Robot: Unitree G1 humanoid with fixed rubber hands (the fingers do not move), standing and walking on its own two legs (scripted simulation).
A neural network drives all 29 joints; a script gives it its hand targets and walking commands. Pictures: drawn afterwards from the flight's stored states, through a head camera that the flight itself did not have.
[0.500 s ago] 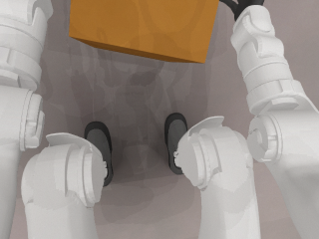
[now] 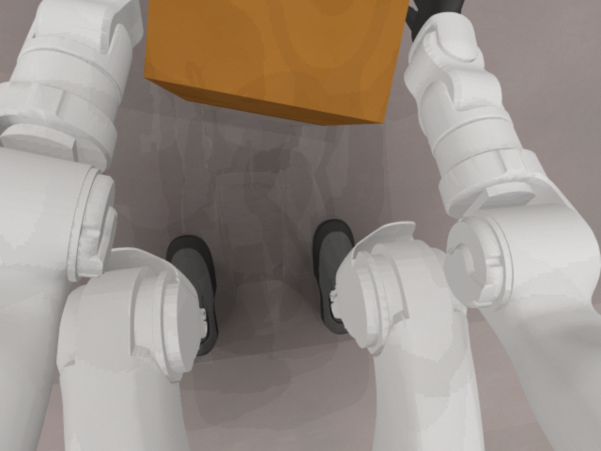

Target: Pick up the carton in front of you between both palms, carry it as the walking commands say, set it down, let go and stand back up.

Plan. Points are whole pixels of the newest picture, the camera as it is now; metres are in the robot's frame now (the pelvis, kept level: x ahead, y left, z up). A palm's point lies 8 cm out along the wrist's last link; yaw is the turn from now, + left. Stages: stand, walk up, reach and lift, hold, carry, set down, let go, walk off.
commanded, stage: reach and lift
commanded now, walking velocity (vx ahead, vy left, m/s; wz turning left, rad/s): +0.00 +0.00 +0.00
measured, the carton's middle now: (274, 18) +0.54 -0.01 -0.25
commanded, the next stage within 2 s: none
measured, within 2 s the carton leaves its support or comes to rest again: leaves its support in 0.22 s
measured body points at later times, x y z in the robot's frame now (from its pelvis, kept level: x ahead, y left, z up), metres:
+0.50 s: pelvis +0.01 -0.01 +0.02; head +0.31 +0.04 +0.36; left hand +0.55 +0.16 -0.07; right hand +0.53 -0.15 -0.07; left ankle +0.11 +0.12 -0.34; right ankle +0.13 -0.13 -0.34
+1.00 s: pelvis +0.01 -0.01 +0.14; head +0.25 +0.02 +0.52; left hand +0.51 +0.15 +0.08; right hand +0.50 -0.15 +0.09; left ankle +0.11 +0.12 -0.34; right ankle +0.13 -0.13 -0.34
